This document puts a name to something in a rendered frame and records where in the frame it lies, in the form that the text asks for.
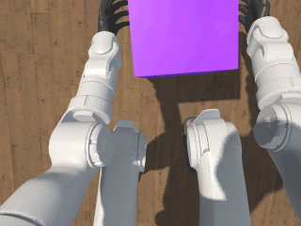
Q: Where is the robot left thigh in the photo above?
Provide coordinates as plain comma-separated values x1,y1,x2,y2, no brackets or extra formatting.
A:
93,126,147,226

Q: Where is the carton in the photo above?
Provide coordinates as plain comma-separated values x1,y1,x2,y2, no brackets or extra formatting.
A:
128,0,239,78

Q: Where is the right robot upper arm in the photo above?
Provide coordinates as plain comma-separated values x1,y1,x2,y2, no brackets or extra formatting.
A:
253,102,301,223

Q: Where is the right robot forearm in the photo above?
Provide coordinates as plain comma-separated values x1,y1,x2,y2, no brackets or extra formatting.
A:
246,16,301,110

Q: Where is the left robot forearm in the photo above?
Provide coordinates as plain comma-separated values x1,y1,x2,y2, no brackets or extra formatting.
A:
49,31,122,155

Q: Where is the left robot upper arm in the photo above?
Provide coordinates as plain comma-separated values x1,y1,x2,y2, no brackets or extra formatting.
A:
0,121,115,226

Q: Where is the robot right hand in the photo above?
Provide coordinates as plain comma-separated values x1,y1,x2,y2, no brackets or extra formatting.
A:
238,0,271,33

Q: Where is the robot left hand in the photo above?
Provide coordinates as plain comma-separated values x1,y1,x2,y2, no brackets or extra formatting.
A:
98,0,130,35

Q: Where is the left robot shin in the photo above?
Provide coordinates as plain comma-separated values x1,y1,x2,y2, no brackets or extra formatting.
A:
110,119,139,140

